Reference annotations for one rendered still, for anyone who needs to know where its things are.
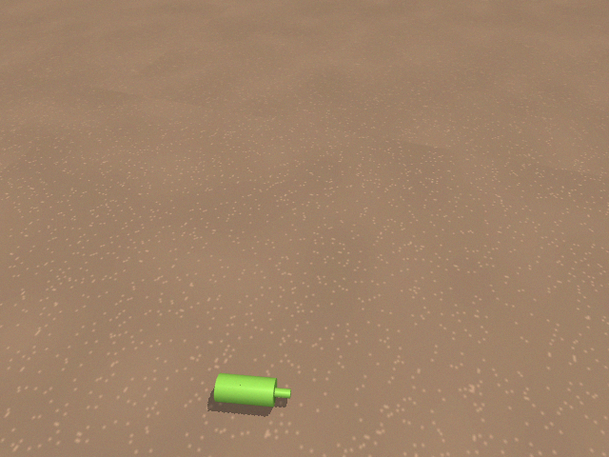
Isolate bottle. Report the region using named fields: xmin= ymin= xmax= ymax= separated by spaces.
xmin=214 ymin=373 xmax=291 ymax=407

